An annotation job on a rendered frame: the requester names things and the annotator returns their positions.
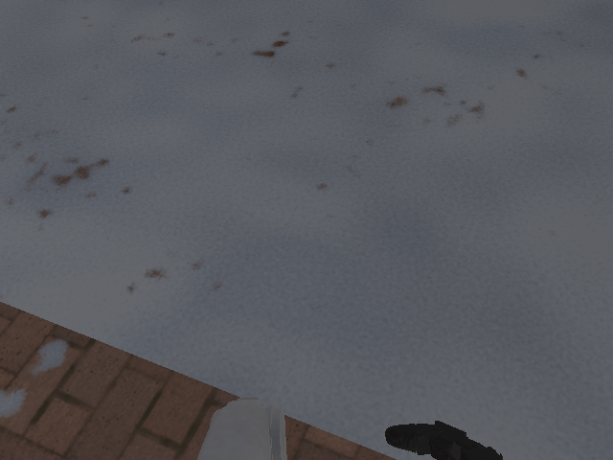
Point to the left robot thigh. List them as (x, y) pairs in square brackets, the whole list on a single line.
[(246, 430)]

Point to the right robot hand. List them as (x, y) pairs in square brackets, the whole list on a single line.
[(442, 441)]

